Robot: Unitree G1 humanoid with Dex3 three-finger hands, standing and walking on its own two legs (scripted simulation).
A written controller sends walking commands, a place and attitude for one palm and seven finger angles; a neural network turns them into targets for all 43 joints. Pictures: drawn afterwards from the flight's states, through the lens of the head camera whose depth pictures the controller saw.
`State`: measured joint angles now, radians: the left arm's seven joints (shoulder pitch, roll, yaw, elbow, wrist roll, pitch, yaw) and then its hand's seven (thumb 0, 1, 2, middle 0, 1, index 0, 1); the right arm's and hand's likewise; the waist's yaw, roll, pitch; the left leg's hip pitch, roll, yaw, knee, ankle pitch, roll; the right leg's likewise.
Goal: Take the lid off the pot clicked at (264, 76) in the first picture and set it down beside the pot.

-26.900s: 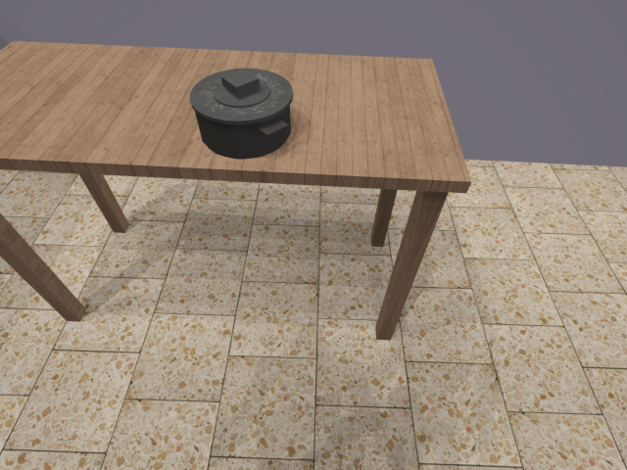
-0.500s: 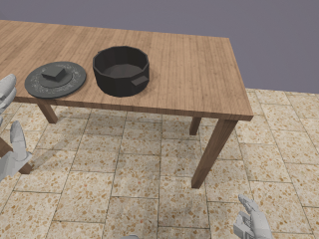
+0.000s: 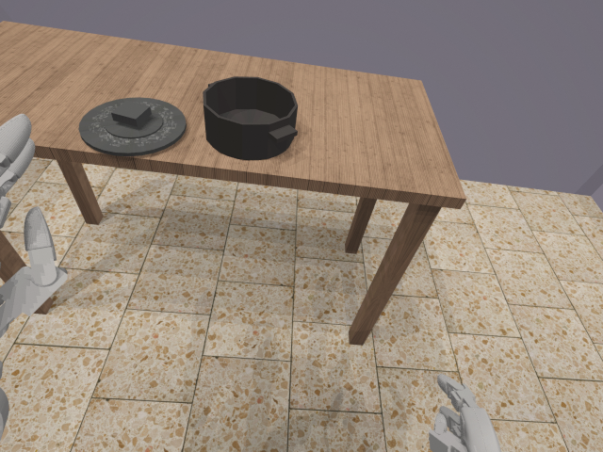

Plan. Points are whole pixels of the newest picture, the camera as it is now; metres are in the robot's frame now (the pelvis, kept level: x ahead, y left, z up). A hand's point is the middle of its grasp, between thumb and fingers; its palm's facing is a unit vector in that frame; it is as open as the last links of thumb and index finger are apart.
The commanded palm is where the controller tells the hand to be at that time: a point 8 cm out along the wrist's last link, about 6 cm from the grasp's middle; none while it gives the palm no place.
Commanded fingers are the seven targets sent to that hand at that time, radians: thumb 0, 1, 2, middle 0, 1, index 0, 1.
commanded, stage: stop stepping back and stand still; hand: left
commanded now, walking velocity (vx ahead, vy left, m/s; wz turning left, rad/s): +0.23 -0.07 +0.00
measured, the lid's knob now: (131, 113) +0.70 +0.38 +0.04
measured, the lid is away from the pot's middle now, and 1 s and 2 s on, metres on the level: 0.24 0.24 0.24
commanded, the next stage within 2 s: let the arm hang, fingers relaxed in 1.50 s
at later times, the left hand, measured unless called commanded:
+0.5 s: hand out of the picture +0.09 +0.25 +0.21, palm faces +0.40 -0.86 -0.31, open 7.4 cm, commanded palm +0.02 +0.29 +0.23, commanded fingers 0.00 0.90 0.90 -0.20 -0.30 -0.20 -0.30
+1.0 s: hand out of the picture +0.03 +0.22 -0.08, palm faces +0.15 -0.93 -0.33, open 7.4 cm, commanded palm none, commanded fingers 0.00 0.90 0.90 -0.20 -0.30 -0.20 -0.30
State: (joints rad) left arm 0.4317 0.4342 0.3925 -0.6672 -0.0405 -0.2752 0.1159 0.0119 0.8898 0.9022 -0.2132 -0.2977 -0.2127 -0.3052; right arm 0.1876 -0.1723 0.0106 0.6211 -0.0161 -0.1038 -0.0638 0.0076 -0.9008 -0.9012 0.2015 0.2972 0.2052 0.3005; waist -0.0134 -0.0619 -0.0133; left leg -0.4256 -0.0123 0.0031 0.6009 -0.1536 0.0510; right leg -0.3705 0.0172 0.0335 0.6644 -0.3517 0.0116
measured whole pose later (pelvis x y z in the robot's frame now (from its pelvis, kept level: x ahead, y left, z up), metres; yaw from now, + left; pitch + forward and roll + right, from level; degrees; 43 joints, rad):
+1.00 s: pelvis -0.15 -0.02 -0.02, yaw +7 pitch -1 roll +3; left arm 0.21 0.27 0.08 0.50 0.02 0.05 0.00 0.01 0.91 0.90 -0.20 -0.29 -0.19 -0.30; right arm 0.27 -0.25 -0.03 0.78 -0.05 0.00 0.00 0.00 -0.90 -0.90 0.20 0.30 0.20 0.30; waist -0.06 -0.01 -0.07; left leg -0.44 0.00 -0.03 0.80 -0.41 -0.01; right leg -0.45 -0.03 0.06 0.79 -0.37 -0.01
